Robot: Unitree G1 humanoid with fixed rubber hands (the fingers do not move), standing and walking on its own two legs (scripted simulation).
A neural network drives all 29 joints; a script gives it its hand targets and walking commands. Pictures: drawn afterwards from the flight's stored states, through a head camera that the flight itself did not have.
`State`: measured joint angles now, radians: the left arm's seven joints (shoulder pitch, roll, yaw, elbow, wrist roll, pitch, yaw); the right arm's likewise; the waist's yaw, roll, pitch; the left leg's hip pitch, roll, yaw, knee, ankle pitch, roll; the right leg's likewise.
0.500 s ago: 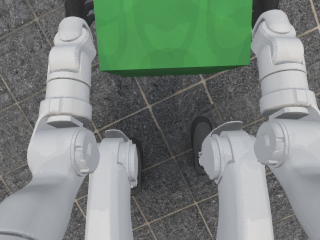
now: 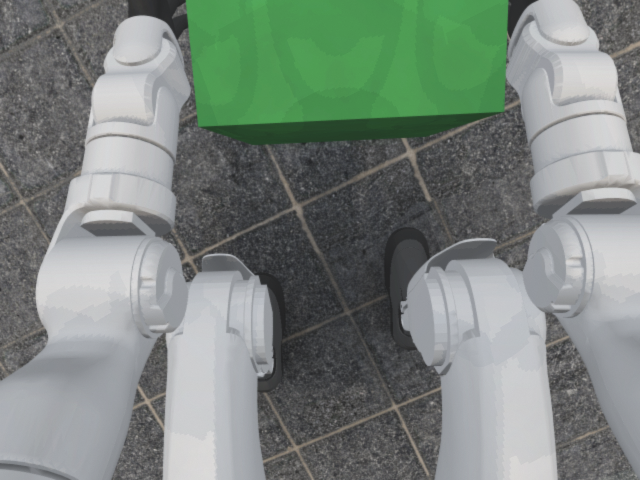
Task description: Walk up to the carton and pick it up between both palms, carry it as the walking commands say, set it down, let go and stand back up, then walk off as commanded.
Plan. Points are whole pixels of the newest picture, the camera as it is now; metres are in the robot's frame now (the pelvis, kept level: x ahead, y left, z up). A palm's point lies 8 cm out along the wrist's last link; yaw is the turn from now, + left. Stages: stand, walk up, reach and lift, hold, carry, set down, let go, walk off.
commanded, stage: set down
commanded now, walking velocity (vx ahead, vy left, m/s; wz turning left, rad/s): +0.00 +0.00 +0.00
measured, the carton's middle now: (339, 12) +0.57 -0.05 -0.23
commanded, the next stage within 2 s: none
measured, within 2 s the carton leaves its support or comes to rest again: neither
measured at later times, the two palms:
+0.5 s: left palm (163, 33) +0.55 +0.12 -0.16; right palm (523, 12) +0.52 -0.23 -0.16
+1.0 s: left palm (164, 36) +0.54 +0.13 -0.17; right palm (523, 15) +0.52 -0.23 -0.17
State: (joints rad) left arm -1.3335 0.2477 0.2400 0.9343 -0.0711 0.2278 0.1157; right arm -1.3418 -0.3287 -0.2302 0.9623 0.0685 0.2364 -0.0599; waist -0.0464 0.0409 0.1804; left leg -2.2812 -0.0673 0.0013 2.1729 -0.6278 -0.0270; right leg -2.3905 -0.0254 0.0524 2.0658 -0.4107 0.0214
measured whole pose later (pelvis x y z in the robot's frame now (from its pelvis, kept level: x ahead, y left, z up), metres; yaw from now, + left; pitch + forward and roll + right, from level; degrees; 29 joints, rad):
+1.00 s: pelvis -0.01 +0.00 -0.01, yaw +0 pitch +38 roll +1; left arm -1.41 0.24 0.31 0.99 0.00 0.19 0.05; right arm -1.42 -0.38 -0.27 1.09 0.06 0.18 0.01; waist -0.05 0.02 0.31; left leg -2.27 -0.09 -0.01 2.22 -0.61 -0.03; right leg -2.36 -0.04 0.04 2.11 -0.40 0.02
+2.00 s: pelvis +0.00 +0.00 -0.01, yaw -1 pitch +37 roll +0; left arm -1.38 0.39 0.05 1.02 -0.21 0.07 0.11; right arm -1.38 -0.48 -0.16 1.12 0.26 0.02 -0.06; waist -0.03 0.02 0.36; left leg -2.23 -0.08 -0.03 2.23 -0.66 -0.04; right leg -2.34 -0.03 0.03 2.12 -0.44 0.02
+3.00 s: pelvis +0.03 -0.01 +0.22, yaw -1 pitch +47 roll +2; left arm -1.11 0.34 0.28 0.82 -0.08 0.21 -0.02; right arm -1.10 -0.38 -0.31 0.82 0.06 0.21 0.05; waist -0.02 0.00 -0.07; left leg -1.73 -0.03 -0.02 1.38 -0.46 -0.03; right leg -1.82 -0.01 0.03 1.31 -0.30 0.00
